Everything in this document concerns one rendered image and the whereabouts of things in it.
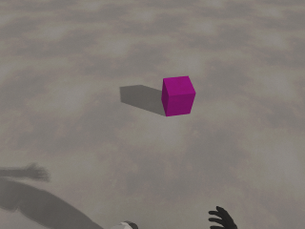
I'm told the carton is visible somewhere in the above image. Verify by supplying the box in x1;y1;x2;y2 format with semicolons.
161;75;196;116

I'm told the robot right hand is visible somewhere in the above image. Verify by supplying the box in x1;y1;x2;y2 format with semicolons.
208;206;238;229

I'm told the robot left shin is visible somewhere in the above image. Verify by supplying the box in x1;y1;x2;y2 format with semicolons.
118;222;130;227

